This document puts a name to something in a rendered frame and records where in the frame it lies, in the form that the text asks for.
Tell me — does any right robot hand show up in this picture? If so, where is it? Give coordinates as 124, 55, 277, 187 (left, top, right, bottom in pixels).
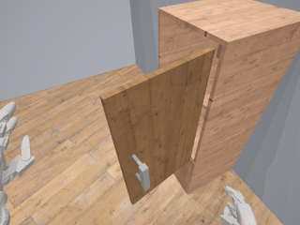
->
220, 186, 258, 225

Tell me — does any cupboard door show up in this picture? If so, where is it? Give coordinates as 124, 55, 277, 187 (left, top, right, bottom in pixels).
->
99, 47, 216, 205

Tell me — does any left robot hand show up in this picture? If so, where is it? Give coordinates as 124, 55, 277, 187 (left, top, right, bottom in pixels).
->
0, 101, 35, 191

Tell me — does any left robot forearm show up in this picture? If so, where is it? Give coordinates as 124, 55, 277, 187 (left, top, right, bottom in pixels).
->
0, 190, 10, 225

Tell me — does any handle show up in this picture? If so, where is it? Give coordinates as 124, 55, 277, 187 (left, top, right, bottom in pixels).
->
132, 154, 150, 191

